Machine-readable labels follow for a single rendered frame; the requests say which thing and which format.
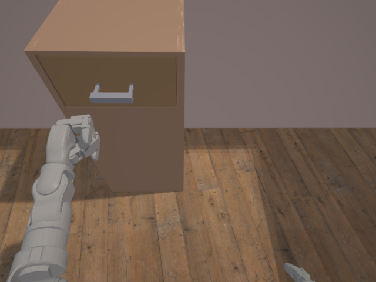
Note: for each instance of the drawer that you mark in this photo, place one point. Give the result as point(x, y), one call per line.
point(75, 77)

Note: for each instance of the left robot forearm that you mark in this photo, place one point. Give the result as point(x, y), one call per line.
point(43, 252)

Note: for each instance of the left robot hand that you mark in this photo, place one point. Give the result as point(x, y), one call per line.
point(64, 147)

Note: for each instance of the right robot hand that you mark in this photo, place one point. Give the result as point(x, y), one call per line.
point(298, 274)

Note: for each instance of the handle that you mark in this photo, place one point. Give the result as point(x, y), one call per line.
point(109, 97)

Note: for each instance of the cabinet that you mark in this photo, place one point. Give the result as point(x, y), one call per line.
point(141, 148)

